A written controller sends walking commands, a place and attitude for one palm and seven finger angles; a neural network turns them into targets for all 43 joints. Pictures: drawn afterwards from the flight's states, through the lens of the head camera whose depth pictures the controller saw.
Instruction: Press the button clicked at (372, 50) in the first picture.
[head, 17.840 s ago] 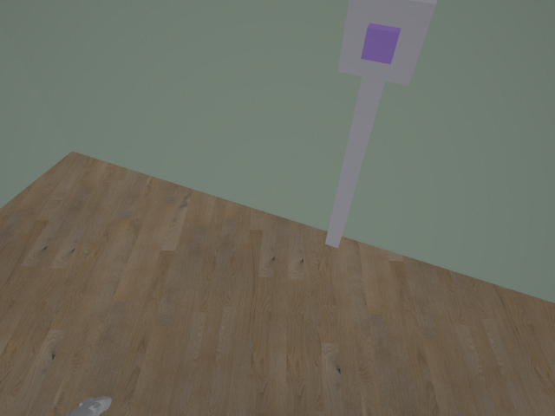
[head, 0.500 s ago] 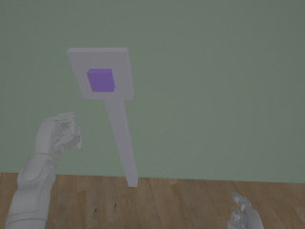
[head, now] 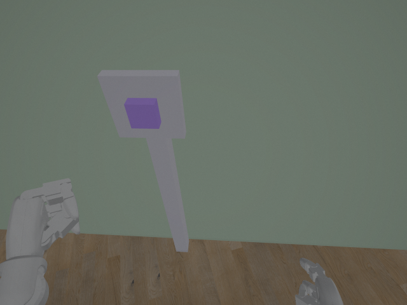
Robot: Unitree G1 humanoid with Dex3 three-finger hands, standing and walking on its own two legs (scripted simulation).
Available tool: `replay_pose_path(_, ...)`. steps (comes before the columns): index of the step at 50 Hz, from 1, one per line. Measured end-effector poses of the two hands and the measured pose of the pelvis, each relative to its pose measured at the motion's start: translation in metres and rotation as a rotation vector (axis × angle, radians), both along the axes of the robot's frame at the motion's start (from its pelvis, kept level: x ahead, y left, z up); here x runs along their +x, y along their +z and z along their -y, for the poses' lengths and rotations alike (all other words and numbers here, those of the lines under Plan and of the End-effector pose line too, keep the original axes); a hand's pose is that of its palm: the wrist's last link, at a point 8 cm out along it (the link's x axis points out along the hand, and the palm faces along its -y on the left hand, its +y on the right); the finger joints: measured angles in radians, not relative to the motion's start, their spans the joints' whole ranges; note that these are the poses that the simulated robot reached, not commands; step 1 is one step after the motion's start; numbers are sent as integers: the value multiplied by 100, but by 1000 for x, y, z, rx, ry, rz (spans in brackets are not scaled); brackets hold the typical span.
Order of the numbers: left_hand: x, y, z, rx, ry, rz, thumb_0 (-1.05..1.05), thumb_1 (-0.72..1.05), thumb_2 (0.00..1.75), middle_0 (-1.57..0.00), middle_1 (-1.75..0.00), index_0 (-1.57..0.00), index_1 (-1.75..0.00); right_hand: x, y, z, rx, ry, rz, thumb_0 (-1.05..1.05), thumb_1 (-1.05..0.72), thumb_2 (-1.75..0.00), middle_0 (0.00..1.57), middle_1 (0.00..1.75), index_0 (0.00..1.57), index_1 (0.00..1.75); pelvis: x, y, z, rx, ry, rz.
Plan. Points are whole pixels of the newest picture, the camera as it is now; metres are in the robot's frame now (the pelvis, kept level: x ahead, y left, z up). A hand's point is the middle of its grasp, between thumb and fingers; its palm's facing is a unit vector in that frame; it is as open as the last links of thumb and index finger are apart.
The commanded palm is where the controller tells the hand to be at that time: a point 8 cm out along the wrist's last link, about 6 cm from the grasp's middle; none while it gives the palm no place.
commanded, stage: draw the hand back to the body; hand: left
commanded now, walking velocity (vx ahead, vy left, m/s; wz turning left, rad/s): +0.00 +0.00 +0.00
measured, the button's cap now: (144, 112) +0.51 +0.21 +0.13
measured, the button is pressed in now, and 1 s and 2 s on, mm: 0 0 0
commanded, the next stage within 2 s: step back with the hand held close in 0.44 s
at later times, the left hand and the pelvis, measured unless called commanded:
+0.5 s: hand (50, 231) +0.17 +0.25 +0.15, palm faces +0.42 -0.84 -0.36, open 3.1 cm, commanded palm +0.12 +0.29 +0.17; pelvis +0.00 +0.01 +0.00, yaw +0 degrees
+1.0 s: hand (36, 245) +0.15 +0.26 +0.15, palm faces +0.30 -0.82 -0.48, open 3.1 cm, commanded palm +0.09 +0.30 +0.17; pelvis -0.04 +0.03 -0.01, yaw -1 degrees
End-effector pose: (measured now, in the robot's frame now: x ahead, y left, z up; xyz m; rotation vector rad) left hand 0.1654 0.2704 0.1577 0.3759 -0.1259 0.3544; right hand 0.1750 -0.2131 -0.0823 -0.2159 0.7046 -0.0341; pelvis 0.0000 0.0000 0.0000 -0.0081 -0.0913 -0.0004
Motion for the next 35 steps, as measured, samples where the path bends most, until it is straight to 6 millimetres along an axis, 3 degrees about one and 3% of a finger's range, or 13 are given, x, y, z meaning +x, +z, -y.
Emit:
replay_pose_path(13, -35, 11, -15, 58, 59, 5, 1, 90, 90, -131, -150, -130, -150, 10, 7, -3, -16, 7, 40, 1, -91, -90, 21, 30, 20, 30, 2, -2, -5, -5, 5, 2)
replay_pose_path(27, -35, 10, -15, 38, 50, 29, 1, 89, 90, -131, -150, -130, -150, 5, 10, -12, -13, 18, 55, 1, -90, -90, 21, 30, 20, 30, -4, -1, -7, -8, 4, 10)
replay_pose_path(35, -30, 18, -21, 108, 18, 32, 1, 89, 90, -131, -150, -130, -150, -8, 8, -4, -22, -24, 10, 1, -90, -90, 21, 30, 20, 30, -9, -2, -10, -17, -6, -50)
